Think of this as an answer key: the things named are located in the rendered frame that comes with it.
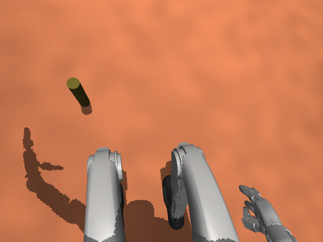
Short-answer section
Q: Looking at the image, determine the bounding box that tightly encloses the can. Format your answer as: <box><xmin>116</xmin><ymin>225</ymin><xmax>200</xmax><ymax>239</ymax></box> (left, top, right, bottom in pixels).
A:
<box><xmin>67</xmin><ymin>78</ymin><xmax>90</xmax><ymax>107</ymax></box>

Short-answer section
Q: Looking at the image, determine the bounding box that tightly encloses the right robot hand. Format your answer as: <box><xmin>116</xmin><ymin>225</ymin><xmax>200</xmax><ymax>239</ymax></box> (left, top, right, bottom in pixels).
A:
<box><xmin>239</xmin><ymin>185</ymin><xmax>282</xmax><ymax>234</ymax></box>

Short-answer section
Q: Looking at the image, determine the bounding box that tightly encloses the right robot arm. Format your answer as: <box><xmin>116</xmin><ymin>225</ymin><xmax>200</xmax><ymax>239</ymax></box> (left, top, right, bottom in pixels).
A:
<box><xmin>265</xmin><ymin>225</ymin><xmax>298</xmax><ymax>242</ymax></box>

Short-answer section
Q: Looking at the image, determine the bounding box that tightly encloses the right robot foot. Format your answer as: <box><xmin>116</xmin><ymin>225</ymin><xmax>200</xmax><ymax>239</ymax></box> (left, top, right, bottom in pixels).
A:
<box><xmin>163</xmin><ymin>175</ymin><xmax>184</xmax><ymax>230</ymax></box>

